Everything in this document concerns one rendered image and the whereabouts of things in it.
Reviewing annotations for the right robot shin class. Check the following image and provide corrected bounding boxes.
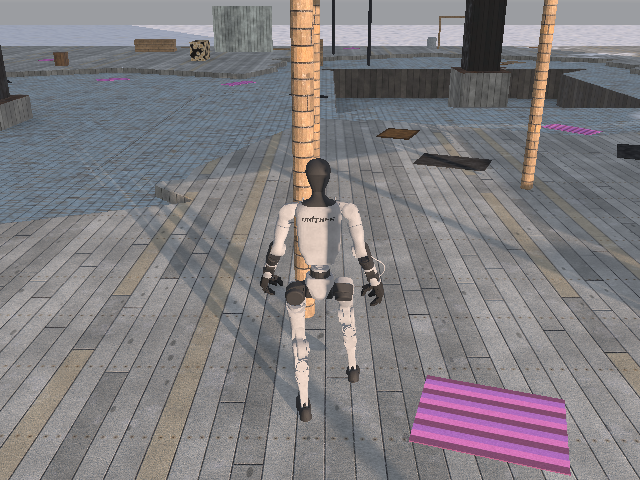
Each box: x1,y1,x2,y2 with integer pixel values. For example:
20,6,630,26
342,307,357,371

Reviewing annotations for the left robot hand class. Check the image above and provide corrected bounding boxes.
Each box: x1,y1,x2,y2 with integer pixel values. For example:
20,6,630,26
260,275,283,295

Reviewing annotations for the right robot hand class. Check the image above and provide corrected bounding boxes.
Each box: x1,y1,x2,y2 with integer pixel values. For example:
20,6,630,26
361,282,384,306

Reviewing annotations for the robot right forearm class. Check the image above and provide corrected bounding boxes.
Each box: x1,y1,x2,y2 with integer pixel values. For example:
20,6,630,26
358,242,381,286

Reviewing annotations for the robot left forearm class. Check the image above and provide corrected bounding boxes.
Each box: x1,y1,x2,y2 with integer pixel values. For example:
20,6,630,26
262,241,281,279

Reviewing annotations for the robot torso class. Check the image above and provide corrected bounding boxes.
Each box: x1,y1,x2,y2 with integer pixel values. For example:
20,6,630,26
296,197,343,300

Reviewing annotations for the robot left upper arm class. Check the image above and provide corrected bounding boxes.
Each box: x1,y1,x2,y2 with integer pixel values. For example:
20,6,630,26
270,202,298,256

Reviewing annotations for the robot right upper arm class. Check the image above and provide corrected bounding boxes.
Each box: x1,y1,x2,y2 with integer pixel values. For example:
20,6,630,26
339,202,368,258

